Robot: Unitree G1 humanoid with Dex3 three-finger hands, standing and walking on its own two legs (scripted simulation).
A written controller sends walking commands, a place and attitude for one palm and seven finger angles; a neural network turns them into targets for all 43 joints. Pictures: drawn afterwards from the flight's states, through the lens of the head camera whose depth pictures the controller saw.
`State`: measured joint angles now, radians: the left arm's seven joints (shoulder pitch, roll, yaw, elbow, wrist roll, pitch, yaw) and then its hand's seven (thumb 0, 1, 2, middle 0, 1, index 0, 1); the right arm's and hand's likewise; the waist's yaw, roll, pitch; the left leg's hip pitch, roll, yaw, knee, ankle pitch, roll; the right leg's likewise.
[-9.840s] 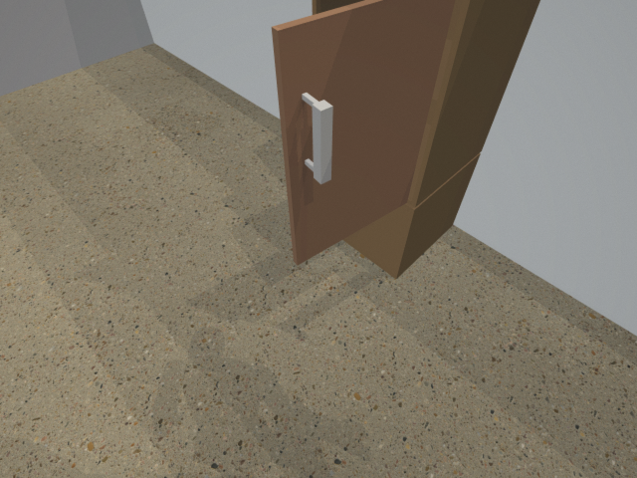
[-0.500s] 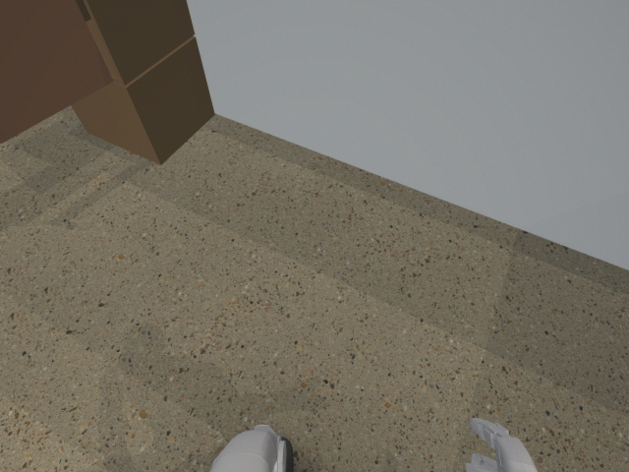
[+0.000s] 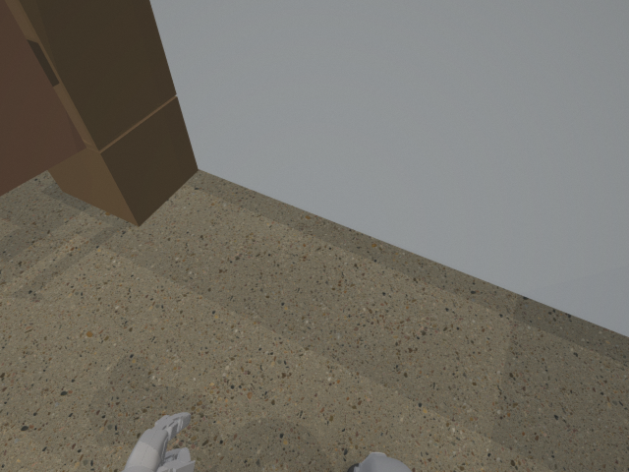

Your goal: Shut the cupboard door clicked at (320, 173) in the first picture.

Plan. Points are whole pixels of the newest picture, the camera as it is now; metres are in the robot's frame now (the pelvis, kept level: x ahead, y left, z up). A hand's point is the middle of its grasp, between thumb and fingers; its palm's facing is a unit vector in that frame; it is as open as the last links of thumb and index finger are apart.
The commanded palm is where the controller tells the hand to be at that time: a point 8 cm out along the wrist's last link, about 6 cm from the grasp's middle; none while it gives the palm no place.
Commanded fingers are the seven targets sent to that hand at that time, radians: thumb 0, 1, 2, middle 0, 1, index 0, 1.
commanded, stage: walk to a spot facing it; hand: left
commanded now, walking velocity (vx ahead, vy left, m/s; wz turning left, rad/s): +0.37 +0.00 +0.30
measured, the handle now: out of the picture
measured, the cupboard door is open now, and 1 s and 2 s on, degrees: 81 81 81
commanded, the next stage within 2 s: turn to face it in 1.00 s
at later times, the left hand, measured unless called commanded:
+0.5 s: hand out of the picture +0.08 +0.17 -0.18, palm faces +0.30 -0.94 -0.17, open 7.3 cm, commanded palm none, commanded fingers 0.00 0.90 0.90 -0.20 -0.30 -0.20 -0.30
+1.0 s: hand (153, 289) +0.45 +0.30 -0.16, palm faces +0.20 -0.96 -0.18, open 7.3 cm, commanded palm none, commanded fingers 0.00 0.90 0.90 -0.20 -0.30 -0.20 -0.30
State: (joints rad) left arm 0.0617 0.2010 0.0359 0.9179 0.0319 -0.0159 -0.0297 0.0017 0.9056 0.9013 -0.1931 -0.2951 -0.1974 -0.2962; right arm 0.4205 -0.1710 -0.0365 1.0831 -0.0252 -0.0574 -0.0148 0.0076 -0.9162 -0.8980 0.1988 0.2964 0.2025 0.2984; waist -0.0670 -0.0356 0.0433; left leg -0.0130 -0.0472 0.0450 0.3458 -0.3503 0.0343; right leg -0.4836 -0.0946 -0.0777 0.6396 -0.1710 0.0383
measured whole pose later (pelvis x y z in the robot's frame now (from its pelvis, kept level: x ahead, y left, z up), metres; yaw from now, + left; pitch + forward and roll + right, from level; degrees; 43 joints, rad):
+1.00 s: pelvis +0.39 +0.09 +0.01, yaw +12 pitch +0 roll +0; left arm 0.13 0.21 0.06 1.01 0.03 0.01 -0.02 0.00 0.92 0.90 -0.19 -0.29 -0.20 -0.30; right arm 0.44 -0.14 -0.02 1.12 -0.02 -0.07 -0.03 0.01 -0.92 -0.90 0.20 0.30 0.20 0.30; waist -0.03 -0.03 0.05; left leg 0.02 -0.04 0.16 0.24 -0.27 0.07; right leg -0.61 -0.11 -0.06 0.83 -0.08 0.01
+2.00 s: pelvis +0.58 +0.14 +0.01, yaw +35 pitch +2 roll -3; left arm 0.15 0.27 0.07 0.93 0.03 0.05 0.02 0.00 0.91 0.90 -0.19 -0.30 -0.20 -0.30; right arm 0.20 -0.19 -0.04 0.95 -0.02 0.03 0.00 0.01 -0.90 -0.90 0.20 0.30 0.21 0.30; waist -0.01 -0.01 0.07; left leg -0.34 -0.06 -0.05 0.45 -0.14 0.09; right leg -0.48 -0.07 0.03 1.00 -0.38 0.10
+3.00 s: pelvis +0.62 +0.18 +0.01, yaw +54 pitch -1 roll +1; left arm 0.22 0.20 0.04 1.02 0.03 0.01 -0.02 0.00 0.91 0.90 -0.19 -0.30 -0.20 -0.30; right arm 0.36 -0.17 -0.02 1.07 -0.02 -0.04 -0.02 0.00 -0.93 -0.90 0.20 0.30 0.20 0.30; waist 0.02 -0.03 0.05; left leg 0.00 -0.08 0.07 0.27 -0.26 0.08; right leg -0.56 -0.11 -0.05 0.96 -0.24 0.01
